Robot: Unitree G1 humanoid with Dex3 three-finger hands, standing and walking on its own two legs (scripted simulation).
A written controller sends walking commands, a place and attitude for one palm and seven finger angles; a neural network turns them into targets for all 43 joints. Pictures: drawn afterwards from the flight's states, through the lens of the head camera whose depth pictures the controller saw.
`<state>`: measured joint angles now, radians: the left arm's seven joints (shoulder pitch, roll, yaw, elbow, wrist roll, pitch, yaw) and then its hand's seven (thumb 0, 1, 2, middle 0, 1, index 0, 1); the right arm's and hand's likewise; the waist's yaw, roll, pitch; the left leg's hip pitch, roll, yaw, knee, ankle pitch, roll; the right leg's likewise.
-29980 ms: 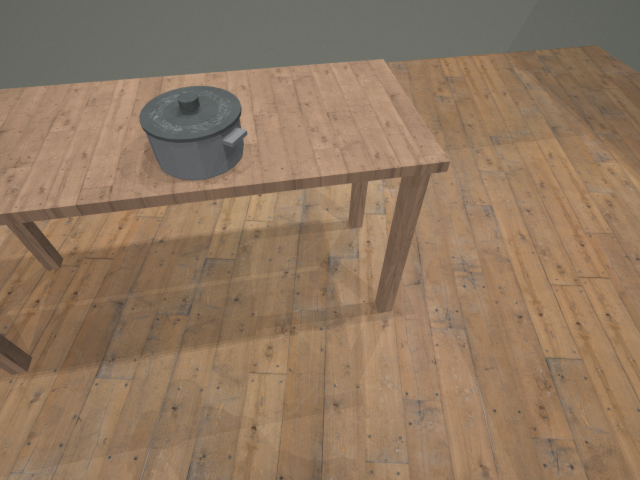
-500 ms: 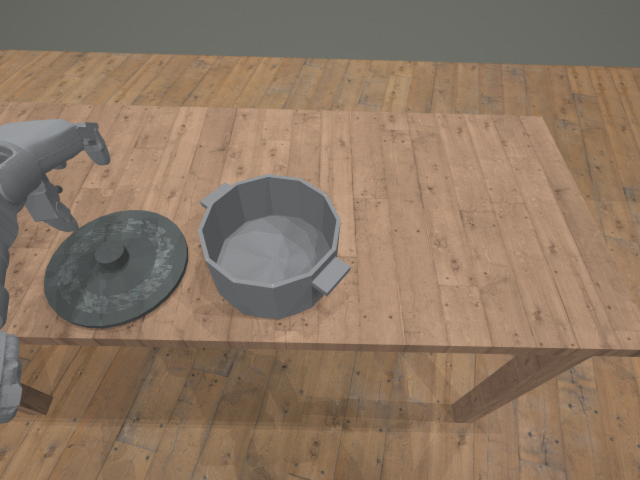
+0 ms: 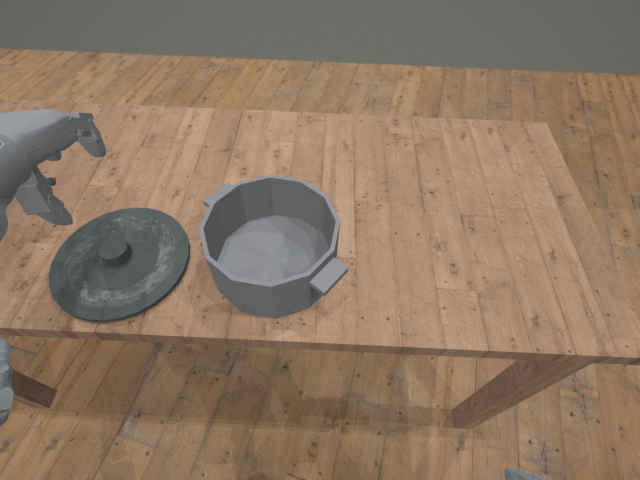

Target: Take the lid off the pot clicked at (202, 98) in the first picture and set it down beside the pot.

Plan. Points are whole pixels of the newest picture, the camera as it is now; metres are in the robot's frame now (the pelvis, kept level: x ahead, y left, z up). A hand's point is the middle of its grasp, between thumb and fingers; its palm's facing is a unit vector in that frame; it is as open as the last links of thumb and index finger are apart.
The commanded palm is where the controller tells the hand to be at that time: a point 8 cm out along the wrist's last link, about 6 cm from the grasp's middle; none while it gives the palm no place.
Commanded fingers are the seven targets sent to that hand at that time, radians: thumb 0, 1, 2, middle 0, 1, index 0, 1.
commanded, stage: draw the hand back to the body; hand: left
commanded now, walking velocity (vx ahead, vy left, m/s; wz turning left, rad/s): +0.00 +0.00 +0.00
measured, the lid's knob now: (115, 251) +0.44 +0.32 -0.03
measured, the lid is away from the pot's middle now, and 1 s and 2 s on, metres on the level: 0.24 0.24 0.24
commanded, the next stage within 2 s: none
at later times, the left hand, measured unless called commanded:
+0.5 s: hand (98, 202) +0.38 +0.25 +0.15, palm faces +0.18 -0.79 -0.58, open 11.0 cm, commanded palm +0.34 +0.29 +0.19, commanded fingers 0.00 0.13 0.52 -0.29 -0.90 -0.29 -0.90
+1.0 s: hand (88, 224) +0.34 +0.23 +0.17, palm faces +0.47 -0.82 -0.32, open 9.2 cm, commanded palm +0.28 +0.26 +0.18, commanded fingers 0.00 0.65 0.78 -0.23 -0.50 -0.23 -0.50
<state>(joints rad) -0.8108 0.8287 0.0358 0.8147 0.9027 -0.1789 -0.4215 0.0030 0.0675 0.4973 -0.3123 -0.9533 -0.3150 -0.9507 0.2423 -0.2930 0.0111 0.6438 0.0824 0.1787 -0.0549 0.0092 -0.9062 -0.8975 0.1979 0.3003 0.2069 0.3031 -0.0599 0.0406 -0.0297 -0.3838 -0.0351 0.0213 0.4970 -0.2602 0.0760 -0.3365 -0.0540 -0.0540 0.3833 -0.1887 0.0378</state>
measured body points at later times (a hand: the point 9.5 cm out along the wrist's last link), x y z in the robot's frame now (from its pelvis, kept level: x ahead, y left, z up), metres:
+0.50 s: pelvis +0.00 -0.02 +0.00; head +0.03 -0.02 +0.45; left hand +0.37 +0.29 +0.18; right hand +0.15 -0.25 -0.11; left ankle -0.01 +0.07 -0.74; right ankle -0.01 -0.16 -0.74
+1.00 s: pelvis +0.02 -0.06 +0.00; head +0.04 -0.07 +0.45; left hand +0.31 +0.27 +0.19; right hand +0.18 -0.31 -0.10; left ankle -0.01 +0.07 -0.74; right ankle -0.01 -0.16 -0.74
